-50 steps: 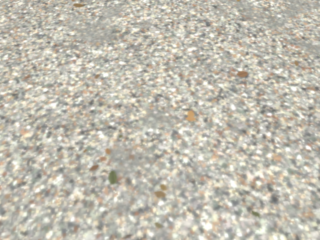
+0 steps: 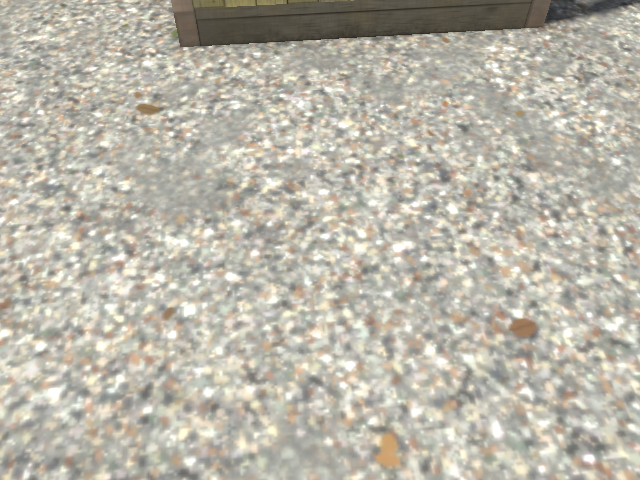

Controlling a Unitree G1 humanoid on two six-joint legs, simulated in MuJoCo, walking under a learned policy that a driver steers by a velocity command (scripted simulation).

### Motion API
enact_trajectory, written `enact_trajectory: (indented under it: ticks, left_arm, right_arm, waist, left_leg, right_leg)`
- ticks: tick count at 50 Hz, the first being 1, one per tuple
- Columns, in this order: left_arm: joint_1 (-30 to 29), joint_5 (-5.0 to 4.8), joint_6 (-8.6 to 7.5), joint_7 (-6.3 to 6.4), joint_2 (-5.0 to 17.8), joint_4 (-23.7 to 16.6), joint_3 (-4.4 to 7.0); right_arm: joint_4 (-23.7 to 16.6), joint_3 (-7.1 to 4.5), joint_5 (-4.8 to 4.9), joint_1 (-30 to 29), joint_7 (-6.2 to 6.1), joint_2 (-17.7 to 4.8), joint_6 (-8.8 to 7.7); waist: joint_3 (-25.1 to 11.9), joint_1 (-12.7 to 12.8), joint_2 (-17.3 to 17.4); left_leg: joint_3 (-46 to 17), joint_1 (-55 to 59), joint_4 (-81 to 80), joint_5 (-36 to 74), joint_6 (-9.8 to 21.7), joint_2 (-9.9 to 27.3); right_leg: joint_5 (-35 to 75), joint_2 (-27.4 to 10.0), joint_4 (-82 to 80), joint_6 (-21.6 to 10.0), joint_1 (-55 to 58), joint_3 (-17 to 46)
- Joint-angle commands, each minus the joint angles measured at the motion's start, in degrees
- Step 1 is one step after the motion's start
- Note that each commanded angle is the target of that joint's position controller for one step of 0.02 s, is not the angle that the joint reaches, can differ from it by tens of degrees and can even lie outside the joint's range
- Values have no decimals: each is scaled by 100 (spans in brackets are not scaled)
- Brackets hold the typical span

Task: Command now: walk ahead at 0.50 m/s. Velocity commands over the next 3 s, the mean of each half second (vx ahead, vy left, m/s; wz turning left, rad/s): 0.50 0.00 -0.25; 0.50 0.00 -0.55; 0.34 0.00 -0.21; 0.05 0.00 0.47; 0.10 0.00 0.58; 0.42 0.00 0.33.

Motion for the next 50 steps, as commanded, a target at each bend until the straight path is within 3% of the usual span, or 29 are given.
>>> enact_trajectory:
  ticks: [1, 2, 3, 4, 5, 6, 7, 8, 10, 12, 15, 21, 25, 28, 30, 31, 32, 33, 34, 35, 36, 37, 39, 40, 43, 50]
  left_arm:
    - [169, 34, -10, 75, 906, -69, 171]
    - [88, 25, 6, 71, 949, -64, 184]
    - [4, -4, 18, 57, 920, -92, 169]
    - [-24, -59, 4, 39, 742, -296, 106]
    - [673, -259, 19, -22, 238, -314, 40]
    - [183, -102, 57, 6, 776, -292, 180]
    - [-306, -95, 40, -23, 748, -456, 199]
    - [-492, -97, 40, -36, 633, -476, 188]
    - [-380, 35, 197, -95, 443, -412, 188]
    - [-413, 58, 321, -153, 356, -440, 206]
    - [-1015, 39, 419, -206, 369, -669, 221]
    - [-2264, -12, 392, -279, 291, -1138, 139]
    - [-2876, 18, 381, -298, 284, -1423, 89]
    - [-2699, 40, 378, -278, 389, -1443, 143]
    - [-2014, 54, 373, -244, 553, -1264, 240]
    - [-1442, 75, 344, -226, 691, -1098, 323]
    - [-621, 144, 309, -178, 978, -872, 464]
    - [-419, 169, 309, -106, 1584, -885, 631]
    - [-472, 28, 387, -127, 1825, -983, 674]
    - [-724, -64, 425, -87, 1643, -932, 627]
    - [-1023, -95, 411, -67, 1351, -968, 556]
    - [-1307, -83, 374, -55, 1129, -1015, 495]
    - [-1449, -143, 258, -15, 973, -1060, 414]
    - [-1337, -160, 190, -19, 1021, -1042, 414]
    - [-960, -155, 137, -35, 1248, -1004, 457]
    - [-120, -104, 201, -15, 1285, -1015, 445]
  right_arm:
    - [-304, -150, 3, 9, -54, -512, -148]
    - [-91, -209, -6, 650, -94, -582, -188]
    - [256, -301, -61, 1652, -150, -741, -247]
    - [455, -441, -207, 2714, -217, -1229, -291]
    - [494, -548, -200, 2882, -184, -1645, -242]
    - [410, -497, 12, 2357, -142, -1310, -175]
    - [291, -397, 47, 1718, -126, -972, -191]
    - [268, -322, 20, 1431, -105, -677, -244]
    - [396, -222, 33, 1428, -157, -363, -328]
    - [544, -216, 48, 1757, -185, -406, -430]
    - [631, -239, 44, 2056, -213, -565, -479]
    - [732, -182, 42, 2507, -287, -535, -465]
    - [893, -193, 20, 2939, -372, -620, -403]
    - [907, -230, 3, 2877, -440, -778, -329]
    - [854, -287, -22, 2722, -461, -945, -252]
    - [792, -315, -20, 2656, -436, -1025, -210]
    - [659, -333, 13, 2471, -388, -1068, -200]
    - [358, -239, 54, 2550, -304, -537, -222]
    - [-40, -281, 94, 2177, -216, -677, -286]
    - [-179, -297, 46, 1551, -181, -828, -365]
    - [-229, -287, 96, 1492, -165, -828, -437]
    - [-142, -295, 73, 1611, -186, -785, -422]
    - [-122, -276, -129, 1821, -163, -659, -195]
    - [-171, -279, -161, 1789, -139, -632, -98]
    - [-449, -267, -144, 1235, -100, -619, 30]
    - [-1067, -194, -85, -285, -43, -711, 26]
  waist:
    - [202, -400, -554]
    - [-122, -663, -533]
    - [-649, -1058, -352]
    - [-1395, -1381, 181]
    - [-1981, -1041, 1410]
    - [-1422, -941, 352]
    - [-644, -729, 170]
    - [-296, -577, -38]
    - [-89, -305, 143]
    - [-60, -230, 164]
    - [127, -255, 161]
    - [344, -485, 187]
    - [425, -660, 198]
    - [225, -468, 346]
    - [-182, -148, 502]
    - [-509, 77, 502]
    - [-894, 524, 211]
    - [-1385, 341, -845]
    - [-1656, 242, -1071]
    - [-782, 180, -366]
    - [-329, -36, -121]
    - [-63, -339, 219]
    - [-123, -610, 79]
    - [-176, -635, 15]
    - [-111, -519, -219]
    - [-31, 60, -494]
  left_leg:
    - [120, 389, -384, -568, 255, -264]
    - [207, 1182, -610, -611, 368, -466]
    - [151, 2473, -862, -401, 531, -463]
    - [-1253, 3996, -912, -813, 859, 813]
    - [-4031, 5228, -1666, -1125, 1706, 2248]
    - [-3894, 4625, -1962, -1626, 1460, 1956]
    - [-2959, 3734, -2135, -1504, 1233, 1780]
    - [-2349, 3059, -2374, -966, 1025, 1542]
    - [-1442, 2360, -2607, -404, 664, 1157]
    - [-1027, 2268, -2701, 133, 592, 1075]
    - [-496, 2403, -2834, 480, 474, 1007]
    - [306, 2810, -2777, 1430, 253, 856]
    - [614, 3541, -2510, 2215, 261, 1061]
    - [902, 3937, -1758, 4137, 224, 1184]
    - [1031, 4000, -580, 5215, 256, 1238]
    - [1044, 3769, 396, 4964, 266, 1244]
    - [1095, 2868, 1872, 3793, 125, 1135]
    - [1058, 899, 3890, -570, -109, 463]
    - [-54, -724, 5116, -2772, -257, -582]
    - [-585, -1348, 4856, -2123, -196, -48]
    - [-553, -1133, 4329, -1600, -197, 140]
    - [-547, -742, 3811, -1412, -246, 303]
    - [-553, -93, 3248, -1349, -438, 418]
    - [-486, -35, 3113, -1338, -515, 392]
    - [-348, -321, 2466, -813, -678, 379]
    - [-393, -995, 882, 170, -666, 105]
  right_leg:
    - [4620, -1782, 652, -643, 33, 602]
    - [5220, -1686, 1389, -567, -38, 504]
    - [4956, -1442, 2510, -447, -533, 299]
    - [3004, -1136, 4242, -327, -1766, 82]
    - [-1261, -17, 6258, -103, -3746, -30]
    - [-1016, -357, 6573, -214, -4252, 726]
    - [-415, -595, 6373, -238, -4306, 746]
    - [-51, -783, 6072, -227, -4062, 739]
    - [176, -949, 5665, -135, -3559, 730]
    - [328, -932, 5578, -86, -3542, 677]
    - [908, -1020, 5304, -29, -4174, 601]
    - [1863, -913, 3697, 28, -4457, 163]
    - [1658, -760, 2865, -149, -4391, -270]
    - [953, -408, 2612, -446, -3817, -556]
    - [370, -44, 2512, -730, -3020, -685]
    - [261, 106, 2228, -893, -2307, -621]
    - [300, -119, 1675, -1154, -1051, -63]
    - [156, -1769, 1518, -1730, 467, 2247]
    - [168, -2538, 569, -2425, 1080, 4863]
    - [222, -2360, 394, -2131, 516, 3866]
    - [695, -2168, 258, -1846, -246, 3242]
    - [1399, -1843, 183, -1554, -850, 2702]
    - [2270, -1379, 158, -1340, -1435, 2015]
    - [2666, -1270, 180, -1339, -1502, 1904]
    - [2916, -1057, 125, -1215, -1593, 1754]
    - [3026, -1044, 334, -971, -631, 2138]
Next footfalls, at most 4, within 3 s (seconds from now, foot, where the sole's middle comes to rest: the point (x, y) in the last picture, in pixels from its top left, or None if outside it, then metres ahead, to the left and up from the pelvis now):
0.06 left None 0.21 0.10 -0.77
0.64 right None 0.46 -0.08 -0.77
1.18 left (394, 326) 0.83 -0.08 -0.77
1.62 right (474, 360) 0.75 -0.26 -0.77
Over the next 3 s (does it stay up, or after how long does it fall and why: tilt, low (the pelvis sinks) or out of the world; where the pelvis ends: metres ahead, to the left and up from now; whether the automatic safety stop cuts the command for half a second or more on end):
stays up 0.92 -0.07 -0.01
